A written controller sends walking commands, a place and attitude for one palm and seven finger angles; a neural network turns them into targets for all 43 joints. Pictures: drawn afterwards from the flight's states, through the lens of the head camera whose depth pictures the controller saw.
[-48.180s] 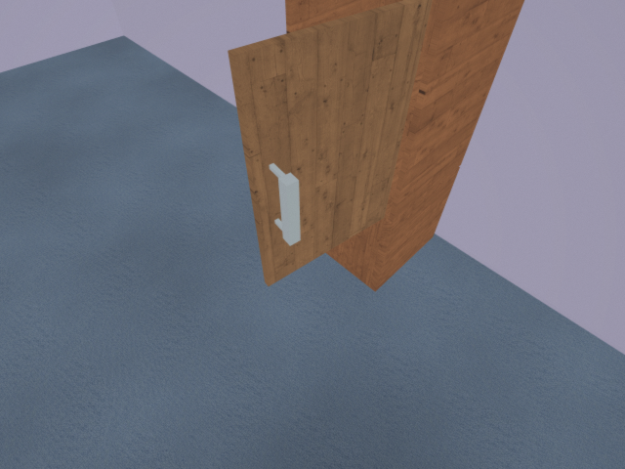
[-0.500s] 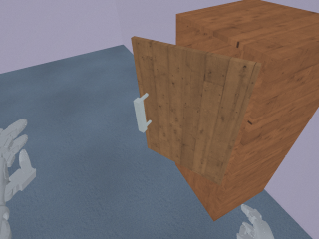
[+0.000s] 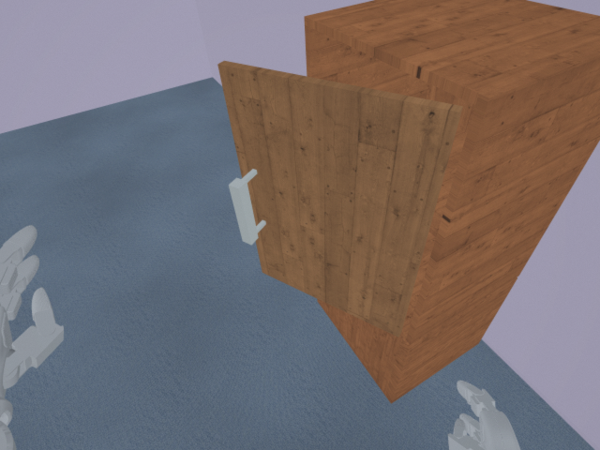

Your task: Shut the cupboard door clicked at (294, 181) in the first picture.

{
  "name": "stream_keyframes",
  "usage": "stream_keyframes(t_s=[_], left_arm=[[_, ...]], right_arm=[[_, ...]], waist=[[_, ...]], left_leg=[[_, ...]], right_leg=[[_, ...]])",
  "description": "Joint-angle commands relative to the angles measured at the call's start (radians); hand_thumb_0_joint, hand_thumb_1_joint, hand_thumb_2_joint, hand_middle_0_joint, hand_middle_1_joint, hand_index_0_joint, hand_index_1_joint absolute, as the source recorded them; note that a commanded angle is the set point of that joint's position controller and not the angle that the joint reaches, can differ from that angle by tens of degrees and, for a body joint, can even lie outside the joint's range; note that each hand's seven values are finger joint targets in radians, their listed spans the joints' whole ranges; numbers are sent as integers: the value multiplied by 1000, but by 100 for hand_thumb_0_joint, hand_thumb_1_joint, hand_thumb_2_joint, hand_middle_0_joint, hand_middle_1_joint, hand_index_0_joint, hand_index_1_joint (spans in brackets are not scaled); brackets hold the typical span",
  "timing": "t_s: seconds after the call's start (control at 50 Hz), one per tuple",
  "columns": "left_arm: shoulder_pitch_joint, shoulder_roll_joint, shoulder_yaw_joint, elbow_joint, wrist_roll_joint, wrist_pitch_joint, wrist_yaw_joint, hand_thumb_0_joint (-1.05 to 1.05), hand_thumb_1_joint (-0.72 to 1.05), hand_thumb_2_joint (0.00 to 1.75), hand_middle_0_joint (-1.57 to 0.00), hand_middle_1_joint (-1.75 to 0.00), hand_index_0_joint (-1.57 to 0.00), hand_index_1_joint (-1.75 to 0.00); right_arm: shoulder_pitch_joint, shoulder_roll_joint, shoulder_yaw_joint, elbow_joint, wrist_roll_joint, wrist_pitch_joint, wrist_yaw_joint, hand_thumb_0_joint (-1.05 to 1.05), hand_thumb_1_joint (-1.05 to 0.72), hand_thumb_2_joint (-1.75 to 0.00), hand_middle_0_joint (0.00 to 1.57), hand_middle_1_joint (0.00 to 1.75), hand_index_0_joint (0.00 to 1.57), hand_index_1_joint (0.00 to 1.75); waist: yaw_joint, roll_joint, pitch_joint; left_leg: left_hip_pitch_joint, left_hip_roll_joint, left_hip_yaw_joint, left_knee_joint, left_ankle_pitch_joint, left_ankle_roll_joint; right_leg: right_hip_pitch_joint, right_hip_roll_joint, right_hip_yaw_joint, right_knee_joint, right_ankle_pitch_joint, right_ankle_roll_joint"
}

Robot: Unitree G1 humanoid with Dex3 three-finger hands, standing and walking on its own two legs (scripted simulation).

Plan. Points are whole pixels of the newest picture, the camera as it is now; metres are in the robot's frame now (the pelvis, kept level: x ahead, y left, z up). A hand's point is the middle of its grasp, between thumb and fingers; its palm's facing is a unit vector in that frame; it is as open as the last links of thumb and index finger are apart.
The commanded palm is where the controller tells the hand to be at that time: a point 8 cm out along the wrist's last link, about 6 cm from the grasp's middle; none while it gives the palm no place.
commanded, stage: step back with the hand held close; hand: left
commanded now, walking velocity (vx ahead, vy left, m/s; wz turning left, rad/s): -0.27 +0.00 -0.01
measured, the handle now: (251, 207) +0.62 +0.17 -0.05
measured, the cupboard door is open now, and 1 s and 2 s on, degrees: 29 29 29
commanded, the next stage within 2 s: stop stepping back and stand still in 1.18 s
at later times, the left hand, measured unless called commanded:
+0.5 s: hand (9, 376) +0.15 +0.29 +0.15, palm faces +0.40 -0.79 -0.47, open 7.4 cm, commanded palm +0.09 +0.33 +0.17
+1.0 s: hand out of the picture +0.06 +0.29 +0.17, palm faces +0.48 -0.76 -0.44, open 7.4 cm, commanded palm -0.01 +0.33 +0.17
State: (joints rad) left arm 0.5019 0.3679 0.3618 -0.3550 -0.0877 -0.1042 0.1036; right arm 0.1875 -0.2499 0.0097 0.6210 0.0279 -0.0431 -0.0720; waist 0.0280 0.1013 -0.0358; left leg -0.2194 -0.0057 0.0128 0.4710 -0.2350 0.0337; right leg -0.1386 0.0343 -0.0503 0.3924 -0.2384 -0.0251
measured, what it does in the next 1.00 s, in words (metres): shifts its weight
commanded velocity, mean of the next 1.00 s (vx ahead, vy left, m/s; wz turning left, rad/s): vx -0.32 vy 0.00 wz -0.03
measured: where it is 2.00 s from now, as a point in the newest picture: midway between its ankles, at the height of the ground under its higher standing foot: outside the picture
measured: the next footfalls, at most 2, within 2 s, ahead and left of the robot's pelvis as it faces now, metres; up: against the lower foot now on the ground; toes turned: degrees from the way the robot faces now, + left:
right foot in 1.26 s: -0.29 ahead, -0.12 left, +0.00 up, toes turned +5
left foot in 1.40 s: -0.13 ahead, +0.12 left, +0.00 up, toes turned +5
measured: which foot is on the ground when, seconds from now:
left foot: down 0.00-1.00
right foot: down 0.00-1.00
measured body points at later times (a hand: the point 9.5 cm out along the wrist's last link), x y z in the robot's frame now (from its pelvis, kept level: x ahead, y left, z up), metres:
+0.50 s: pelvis -0.05 +0.03 -0.01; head -0.05 +0.03 +0.44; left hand +0.12 +0.33 +0.17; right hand +0.13 -0.22 -0.08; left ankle +0.01 +0.10 -0.74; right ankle -0.02 -0.10 -0.74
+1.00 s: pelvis -0.14 +0.02 -0.02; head -0.13 +0.04 +0.42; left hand +0.03 +0.32 +0.19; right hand +0.03 -0.23 -0.10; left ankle +0.00 +0.10 -0.73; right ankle -0.03 -0.11 -0.74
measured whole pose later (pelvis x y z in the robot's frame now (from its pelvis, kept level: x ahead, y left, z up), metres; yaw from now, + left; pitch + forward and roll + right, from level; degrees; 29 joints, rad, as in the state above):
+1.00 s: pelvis -0.14 +0.02 -0.02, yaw +4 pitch +0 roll -2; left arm 0.51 0.44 0.43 -0.52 -0.03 -0.25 0.17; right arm 0.22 -0.23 -0.01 0.61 0.00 -0.03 -0.08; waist -0.02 -0.01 0.01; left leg -0.54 -0.02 0.05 0.66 -0.31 0.05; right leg -0.44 0.01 0.00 0.63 -0.21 0.01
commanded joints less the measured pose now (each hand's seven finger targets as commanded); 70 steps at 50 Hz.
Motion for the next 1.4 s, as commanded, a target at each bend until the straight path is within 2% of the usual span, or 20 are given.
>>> stream_keyframes(t_s=[0.0, 0.1, 0.2, 0.46, 0.6, 0.7, 0.8, 0.86, 0.94, 1.0, 1.06, 1.12, 1.18, 1.2, 1.22, 1.24, 1.26, 1.3, 1.34, 1.38], left_arm=[[-51, 233, 137, -251, 4, -94, 24, 0, 90, 90, -20, -30, -20, -30], [-11, 283, 192, -269, -2, -92, 35, 0, 90, 90, -20, -30, -20, -30], [43, 268, 194, -238, -7, -80, 38, 0, 90, 90, -20, -30, -20, -30], [-27, 249, 193, -312, 36, -135, 53, 0, 90, 90, -20, -30, -20, -30], [-61, 263, 229, -338, 68, -166, 54, 0, 90, 90, -20, -30, -20, -30], [-38, 254, 239, -334, 71, -185, 52, 0, 90, 90, -20, -30, -20, -30], [-76, 277, 228, -347, 59, -191, 72, 0, 90, 90, -20, -30, -20, -30], [-66, 271, 200, -335, 52, -188, 86, 0, 90, 90, -20, -30, -20, -30], [-28, 276, 215, -341, 48, -198, 94, 0, 90, 90, -20, -30, -20, -30], [-59, 293, 268, -371, 65, -214, 91, 0, 90, 90, -20, -30, -20, -30], [-83, 320, 289, -452, 33, -224, 79, 0, 90, 90, -20, -30, -20, -30], [73, 256, 242, -375, 4, -199, 75, 0, 90, 90, -20, -30, -20, -30], [19, 260, 234, -375, -16, -202, 61, 0, 90, 90, -20, -30, -20, -30], [-13, 273, 235, -398, -5, -210, 62, 0, 90, 90, -20, -30, -20, -30], [-52, 272, 226, -411, 0, -226, 64, 0, 90, 90, -20, -30, -20, -30], [-113, 315, 233, -420, 17, -236, 78, 0, 90, 90, -20, -30, -20, -30], [-211, 350, 231, -445, 41, -248, 96, 0, 90, 90, -20, -30, -20, -30], [-293, 319, 175, -437, 48, -226, 88, 0, 90, 90, -20, -30, -20, -30], [-249, 263, 150, -338, 44, -153, 82, 0, 90, 90, -20, -30, -20, -30], [-260, 235, 130, -285, 44, -126, 77, 0, 90, 90, -20, -30, -20, -30]], right_arm=[[-132, -102, -50, -169, -6, -24, -13, 0, -90, -90, 20, 30, 20, 30], [-127, -108, -58, -198, -5, 10, -33, 0, -90, -90, 20, 30, 20, 30], [-114, -114, -68, -212, -1, 40, -33, 0, -90, -90, 20, 30, 20, 30], [-98, -131, -56, -232, -14, 6, -42, 0, -90, -90, 20, 30, 20, 30], [-72, -142, -68, -217, -26, -41, -32, 0, -90, -90, 20, 30, 20, 30], [-55, -139, -75, -205, -27, -52, -18, 0, -90, -90, 20, 30, 20, 30], [-41, -103, -72, -177, -36, -51, -6, 0, -90, -90, 20, 30, 20, 30], [-39, -76, -62, -161, -31, -39, -3, 0, -90, -90, 20, 30, 20, 30], [-50, -93, -61, -171, -23, -34, -17, 0, -90, -90, 20, 30, 20, 30], [-103, -113, -70, -188, -31, -65, -31, 0, -90, -90, 20, 30, 20, 30], [-99, -93, -98, -156, -33, -100, -12, 0, -90, -90, 20, 30, 20, 30], [-106, -78, -95, -155, -14, -125, 4, 0, -90, -90, 20, 30, 20, 30], [-94, -74, -78, -124, -25, -127, 9, 0, -90, -90, 20, 30, 20, 30], [-79, -68, -80, -113, -31, -123, 10, 0, -90, -90, 20, 30, 20, 30], [-77, -53, -75, -103, -32, -122, 10, 0, -90, -90, 20, 30, 20, 30], [-68, -42, -68, -80, -32, -119, 5, 0, -90, -90, 20, 30, 20, 30], [-99, -36, -53, -73, -43, -121, 2, 0, -90, -90, 20, 30, 20, 30], [-96, -47, -61, -93, -12, -134, -7, 0, -90, -90, 20, 30, 20, 30], [-44, -65, -54, -95, -8, -106, -30, 0, -90, -90, 20, 30, 20, 30], [-54, -99, -47, -104, -10, -110, -34, 0, -90, -90, 20, 30, 20, 30]], waist=[[-14, -61, -97], [-12, -62, -163], [-15, -87, -167], [-25, 31, -44], [-23, 81, -54], [-29, -1, -55], [-40, -173, -30], [-52, -247, -49], [-55, -95, -38], [-25, 250, -51], [-13, 88, -183], [-8, 160, -186], [-22, 145, -141], [-32, 98, -138], [-30, -52, -123], [-31, -262, -100], [-21, -300, -61], [-29, -367, -168], [-75, -182, -129], [-53, 149, -117]], left_leg=[[44, 44, -40, -9, 174, 13], [28, 76, -62, -15, 420, 16], [-35, 91, -67, -11, 398, 11], [-515, 160, -186, -208, -362, 77], [-615, 203, -233, -231, -503, 98], [-609, 162, -175, -130, -495, 77], [-352, 51, -71, 155, -299, -4], [-171, 23, -39, 237, -189, -21], [-230, 91, -131, 36, -309, 24], [-666, 359, -427, -388, -628, 134], [-357, 324, -238, -273, -318, 75], [-252, 286, -84, -266, -307, 7], [-218, 287, -45, -264, -357, -77], [-152, 249, -10, -168, -321, -99], [-53, 186, 30, 37, -187, -121], [31, 106, 55, 334, -89, -131], [-30, 80, 50, 445, -152, -115], [-130, 34, 30, 408, -98, -76], [25, 30, 38, 172, 147, -37], [95, 182, -107, -19, 396, 27]], right_leg=[[-78, -154, 121, -45, 211, 8], [-9, -112, 75, 78, 419, 26], [5, -112, 87, 106, 423, 26], [158, -29, 88, 220, 72, 46], [215, 18, 83, 328, 52, 49], [150, -16, 157, 285, 24, 23], [-218, -213, 399, 0, -182, -69], [-376, -257, 355, -67, -213, -76], [-357, -125, 204, 52, -266, -12], [45, 89, 45, 660, -153, 49], [-89, 74, 46, 726, -277, 34], [-90, 60, -34, 505, -338, 19], [-70, 35, -30, 188, -375, -13], [-127, -23, 53, 62, -357, -34], [-266, -123, 254, -105, -360, -81], [-469, -326, 523, -233, -295, -150], [-439, -396, 477, -208, 48, -171], [-168, -299, 359, 32, 611, -113], [-194, -214, 180, 200, 627, -38], [-236, -54, 78, 343, 239, 47]])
